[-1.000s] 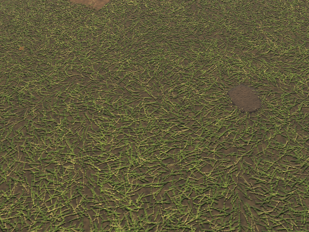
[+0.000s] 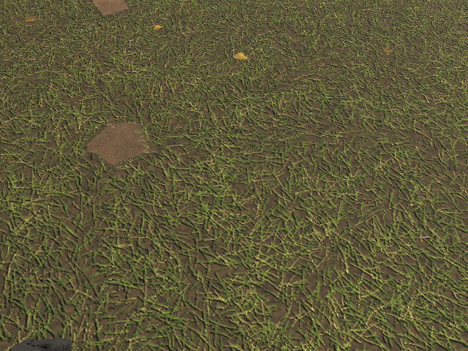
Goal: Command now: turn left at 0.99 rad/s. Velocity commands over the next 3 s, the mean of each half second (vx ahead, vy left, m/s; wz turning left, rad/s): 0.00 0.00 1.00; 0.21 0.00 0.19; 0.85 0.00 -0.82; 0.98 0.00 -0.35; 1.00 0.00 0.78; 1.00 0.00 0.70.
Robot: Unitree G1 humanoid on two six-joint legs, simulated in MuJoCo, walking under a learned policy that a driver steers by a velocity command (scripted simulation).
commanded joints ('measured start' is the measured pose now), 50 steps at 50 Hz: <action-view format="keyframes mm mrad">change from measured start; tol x32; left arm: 1 -6 55 7 -61 -6 -14 -7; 50 94 44 13 -27 -47 -10 -41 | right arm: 1 -57 -181 -54 -82 5 -11 -12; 50 110 -71 -6 112 -35 -155 -2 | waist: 1 8 147 -205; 8 41 185 -187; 10 -42 -285 -170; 28 -7 -149 -155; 31 -10 392 -170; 50 -30 103 18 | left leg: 1 153 196 -273 -72 297 169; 7 86 140 -418 -20 186 116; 10 -262 -100 -88 436 -443 -26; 15 -324 75 48 793 -176 -124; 28 4 109 234 129 -90 -52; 31 489 402 -287 -35 753 181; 37 213 299 -21 -120 495 179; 41 293 349 -123 -335 -377 169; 50 391 404 100 -415 -248 114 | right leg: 1 44 46 19 -142 44 3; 8 364 6 45 -561 213 -57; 10 468 -374 488 -675 321 -292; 21 543 -312 -35 -657 376 -307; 29 409 -320 -236 -432 371 -164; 32 -158 -67 -111 280 -369 15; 50 -400 -133 18 148 266 -28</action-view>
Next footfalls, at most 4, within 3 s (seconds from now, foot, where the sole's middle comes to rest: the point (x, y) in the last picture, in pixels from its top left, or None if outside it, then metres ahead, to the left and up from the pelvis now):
0.16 right None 0.12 -0.12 -0.78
0.60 left None -0.02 0.13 -0.78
1.30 right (228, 334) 0.45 0.02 -0.78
1.76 left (174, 194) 0.89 0.20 -0.78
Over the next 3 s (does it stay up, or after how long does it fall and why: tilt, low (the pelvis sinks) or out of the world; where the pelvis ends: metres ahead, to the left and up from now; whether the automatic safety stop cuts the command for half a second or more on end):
stays up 1.71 0.30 -0.22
